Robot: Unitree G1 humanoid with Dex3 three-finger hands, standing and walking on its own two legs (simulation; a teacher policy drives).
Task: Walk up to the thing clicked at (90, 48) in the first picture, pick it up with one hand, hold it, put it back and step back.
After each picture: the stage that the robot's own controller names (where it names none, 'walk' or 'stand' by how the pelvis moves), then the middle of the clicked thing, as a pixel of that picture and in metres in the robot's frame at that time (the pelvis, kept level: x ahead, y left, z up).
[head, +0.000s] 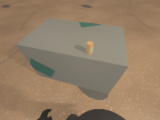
stand; (89, 47) +0.66 +0.03 -0.02
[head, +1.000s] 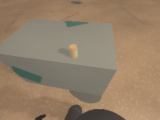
walk; (73, 51) +0.54 +0.19 +0.01
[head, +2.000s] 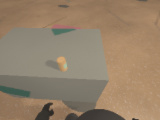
stand; (62, 64) +0.43 +0.24 -0.02
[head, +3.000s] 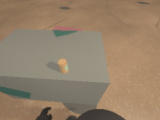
stand; (63, 66) +0.42 +0.23 -0.02
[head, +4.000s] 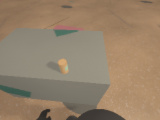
stand; (63, 66) +0.41 +0.23 -0.02
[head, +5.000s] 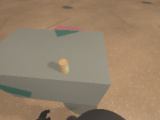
stand; (64, 66) +0.42 +0.22 -0.02
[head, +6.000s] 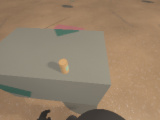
rise first; (64, 66) +0.41 +0.22 -0.02
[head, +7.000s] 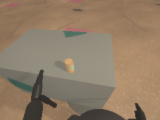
rise first; (69, 65) +0.42 +0.21 -0.02
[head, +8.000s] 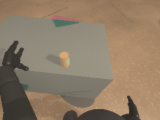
go down; (64, 59) +0.45 +0.19 +0.00
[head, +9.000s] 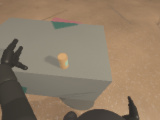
go down; (63, 61) +0.44 +0.19 +0.01
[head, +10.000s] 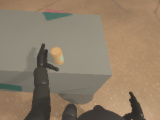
close in; (57, 56) +0.43 +0.21 +0.04
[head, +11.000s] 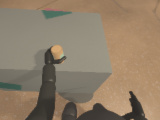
close; (58, 54) +0.44 +0.20 +0.05
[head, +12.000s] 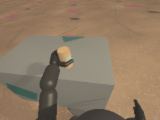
lift; (65, 57) +0.33 +0.17 +0.21
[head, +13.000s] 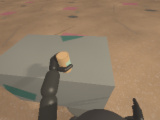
hold; (64, 62) +0.32 +0.17 +0.18
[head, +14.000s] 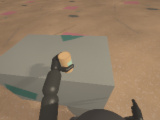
hold; (66, 62) +0.33 +0.16 +0.17
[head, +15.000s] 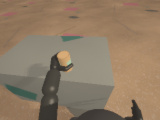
hold; (65, 62) +0.33 +0.17 +0.18
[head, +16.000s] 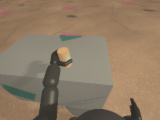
crouch; (64, 58) +0.36 +0.18 +0.17
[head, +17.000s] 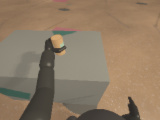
lower; (58, 45) +0.45 +0.21 +0.18
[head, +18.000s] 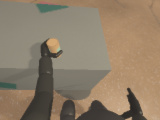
lower; (54, 48) +0.47 +0.21 +0.06
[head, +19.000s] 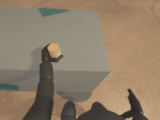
lower; (55, 53) +0.45 +0.21 +0.06
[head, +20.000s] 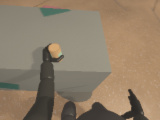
lower; (56, 53) +0.45 +0.21 +0.06
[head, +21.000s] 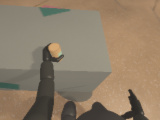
lower; (56, 53) +0.45 +0.21 +0.06
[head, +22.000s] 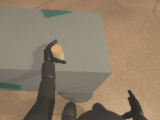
withdraw; (58, 54) +0.44 +0.20 +0.05
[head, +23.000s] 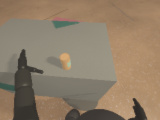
sink last; (65, 61) +0.41 +0.19 +0.03
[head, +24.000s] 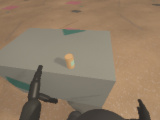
stand; (69, 61) +0.45 +0.21 +0.02
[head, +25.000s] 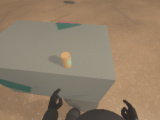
stand; (66, 60) +0.43 +0.19 +0.04
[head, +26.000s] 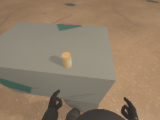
stand; (67, 60) +0.44 +0.19 +0.04
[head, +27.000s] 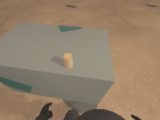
stand; (68, 61) +0.44 +0.19 +0.02
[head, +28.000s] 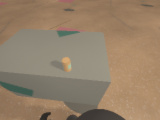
stand; (66, 64) +0.44 +0.21 -0.02
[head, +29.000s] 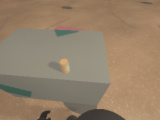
stand; (65, 66) +0.42 +0.22 -0.02
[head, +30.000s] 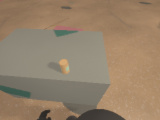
stand; (64, 66) +0.42 +0.22 -0.02
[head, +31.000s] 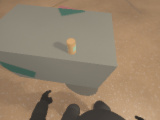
walk; (71, 46) +0.52 +0.17 +0.01
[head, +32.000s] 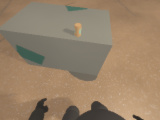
walk; (77, 30) +0.80 +0.16 +0.00
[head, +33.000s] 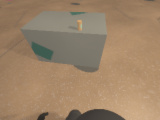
stand; (79, 25) +1.08 +0.21 +0.00
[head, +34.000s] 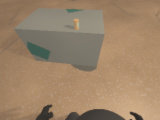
stand; (76, 24) +1.05 +0.22 -0.02
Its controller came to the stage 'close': yes
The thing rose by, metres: 0.21
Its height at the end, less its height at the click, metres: +0.00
